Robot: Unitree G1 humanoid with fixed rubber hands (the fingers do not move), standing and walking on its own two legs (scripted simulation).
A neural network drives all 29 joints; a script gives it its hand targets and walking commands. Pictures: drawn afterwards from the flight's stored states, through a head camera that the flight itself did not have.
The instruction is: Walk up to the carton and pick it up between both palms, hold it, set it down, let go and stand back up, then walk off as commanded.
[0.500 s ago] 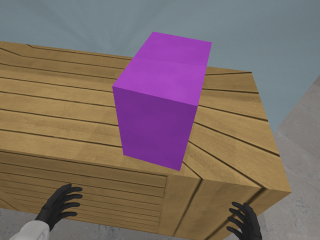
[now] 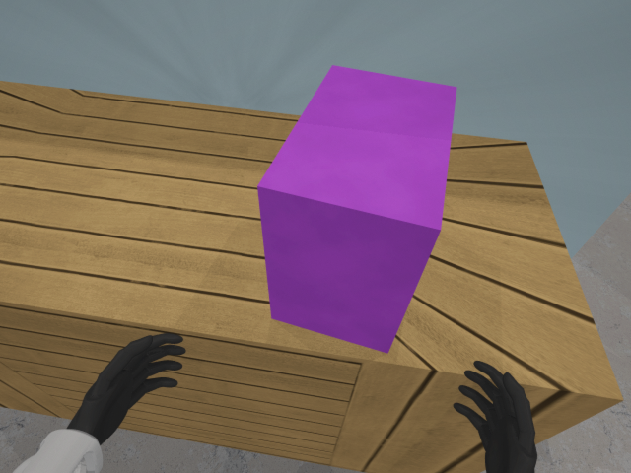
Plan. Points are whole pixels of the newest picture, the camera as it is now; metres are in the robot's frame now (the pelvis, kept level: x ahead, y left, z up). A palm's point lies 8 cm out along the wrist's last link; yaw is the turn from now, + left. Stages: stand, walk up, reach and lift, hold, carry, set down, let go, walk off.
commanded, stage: reach and lift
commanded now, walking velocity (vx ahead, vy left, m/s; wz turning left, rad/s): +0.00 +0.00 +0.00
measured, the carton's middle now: (360, 208) +0.45 +0.00 +0.10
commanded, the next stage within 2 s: none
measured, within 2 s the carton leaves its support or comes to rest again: neither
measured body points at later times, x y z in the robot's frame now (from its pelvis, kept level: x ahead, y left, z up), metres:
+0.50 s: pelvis -0.04 -0.02 +0.00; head -0.05 -0.01 +0.45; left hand +0.25 +0.23 +0.10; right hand +0.22 -0.19 +0.09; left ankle -0.05 +0.08 -0.75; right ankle -0.03 -0.17 -0.75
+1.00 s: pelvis -0.04 -0.03 +0.00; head -0.05 -0.01 +0.45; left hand +0.32 +0.21 +0.15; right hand +0.28 -0.19 +0.14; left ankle -0.05 +0.08 -0.75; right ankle -0.03 -0.17 -0.75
